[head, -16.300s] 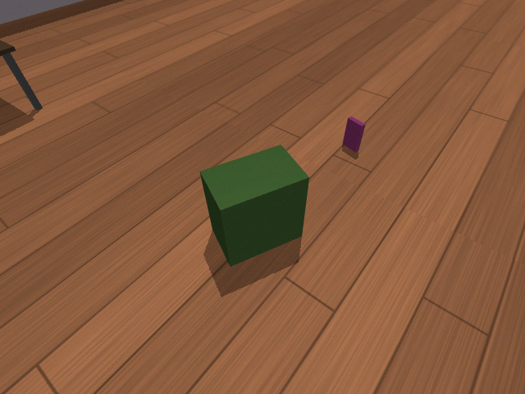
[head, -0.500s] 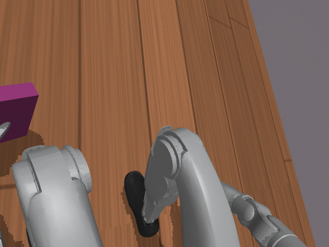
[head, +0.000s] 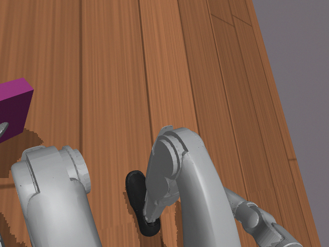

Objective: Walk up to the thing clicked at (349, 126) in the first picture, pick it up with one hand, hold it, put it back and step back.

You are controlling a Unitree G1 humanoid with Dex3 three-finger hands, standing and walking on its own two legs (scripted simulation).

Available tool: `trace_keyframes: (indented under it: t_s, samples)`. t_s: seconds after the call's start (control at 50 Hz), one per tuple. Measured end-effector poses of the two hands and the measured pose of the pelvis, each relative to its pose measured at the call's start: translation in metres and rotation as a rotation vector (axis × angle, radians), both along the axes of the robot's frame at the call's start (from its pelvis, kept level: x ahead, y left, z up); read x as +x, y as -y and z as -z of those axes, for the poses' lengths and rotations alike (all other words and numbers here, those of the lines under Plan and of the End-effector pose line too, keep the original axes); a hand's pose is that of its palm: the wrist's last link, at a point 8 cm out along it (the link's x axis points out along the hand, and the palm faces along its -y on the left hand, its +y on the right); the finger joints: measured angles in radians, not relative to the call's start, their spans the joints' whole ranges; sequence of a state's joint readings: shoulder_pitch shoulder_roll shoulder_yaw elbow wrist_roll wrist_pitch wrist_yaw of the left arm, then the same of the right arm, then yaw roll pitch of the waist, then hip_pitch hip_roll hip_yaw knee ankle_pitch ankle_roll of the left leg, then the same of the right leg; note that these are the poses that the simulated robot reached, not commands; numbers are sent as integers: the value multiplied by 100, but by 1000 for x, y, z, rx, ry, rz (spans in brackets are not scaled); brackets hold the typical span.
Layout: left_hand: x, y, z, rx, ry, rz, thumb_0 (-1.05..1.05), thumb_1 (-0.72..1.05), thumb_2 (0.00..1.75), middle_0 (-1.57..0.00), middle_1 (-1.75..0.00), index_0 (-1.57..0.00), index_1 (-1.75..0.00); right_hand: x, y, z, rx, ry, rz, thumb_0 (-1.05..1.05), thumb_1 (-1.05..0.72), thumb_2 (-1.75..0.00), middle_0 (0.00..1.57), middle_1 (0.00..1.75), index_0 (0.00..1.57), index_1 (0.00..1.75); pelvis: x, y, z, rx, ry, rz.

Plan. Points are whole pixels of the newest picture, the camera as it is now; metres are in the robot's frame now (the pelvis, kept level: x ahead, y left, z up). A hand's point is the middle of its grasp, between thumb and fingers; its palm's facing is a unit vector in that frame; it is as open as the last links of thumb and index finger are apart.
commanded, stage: settle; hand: left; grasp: from the side
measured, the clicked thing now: out of the picture +0.41 +0.25 -0.17
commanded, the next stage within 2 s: hold in 0.94 s
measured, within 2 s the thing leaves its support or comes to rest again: neither
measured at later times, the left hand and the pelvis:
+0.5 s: hand out of the picture +0.38 +0.31 -0.05, palm faces +0.33 -0.94 -0.05, open 8.2 cm; pelvis +0.01 -0.01 +0.03, yaw +5 degrees
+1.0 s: hand out of the picture +0.39 +0.29 +0.02, palm faces +0.31 -0.95 -0.06, open 8.2 cm; pelvis +0.03 -0.02 +0.07, yaw +9 degrees
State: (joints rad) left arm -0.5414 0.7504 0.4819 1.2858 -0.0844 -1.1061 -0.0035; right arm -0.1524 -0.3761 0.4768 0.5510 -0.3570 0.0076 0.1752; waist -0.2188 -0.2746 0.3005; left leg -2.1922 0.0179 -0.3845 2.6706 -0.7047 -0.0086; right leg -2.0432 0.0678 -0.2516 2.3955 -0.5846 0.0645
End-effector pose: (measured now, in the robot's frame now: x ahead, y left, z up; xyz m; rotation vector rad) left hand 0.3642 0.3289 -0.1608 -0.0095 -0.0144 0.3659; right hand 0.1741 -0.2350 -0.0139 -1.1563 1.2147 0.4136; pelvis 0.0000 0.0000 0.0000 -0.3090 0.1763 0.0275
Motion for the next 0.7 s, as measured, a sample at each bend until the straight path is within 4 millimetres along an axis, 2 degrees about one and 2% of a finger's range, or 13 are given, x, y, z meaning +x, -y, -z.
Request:
trace_keyframes:
  t_s: [0.12, 0.3, 0.56, 0.7]
  samples:
    - [-4, -9, -27, 34, 32, 16, 1, -30, 98, -105, -127, -96, -122, 5, 4, 2, 34, 14, 42, 0, -92, -90, 21, 30, 20, 30, 3, 3, -5, 15, -37, -12]
    - [-11, -19, -72, 46, 21, 17, 2, -30, 100, -104, -128, -96, -122, 26, 4, 7, 139, 96, 119, 0, -91, -90, 21, 30, 20, 30, 7, 6, -16, 41, -112, -31]
    - [-22, -25, -126, 59, -36, 32, 2, -30, 100, -104, -128, -95, -123, 44, -3, 19, 272, 135, 268, 0, -90, -89, 21, 30, 20, 30, 18, 11, -36, 87, -248, -65]
    - [-19, -22, -151, 73, -65, 47, 2, -30, 100, -104, -128, -95, -123, 54, 0, 25, 321, 148, 335, 1, -90, -89, 21, 30, 20, 30, 23, 14, -48, 112, -305, -79]
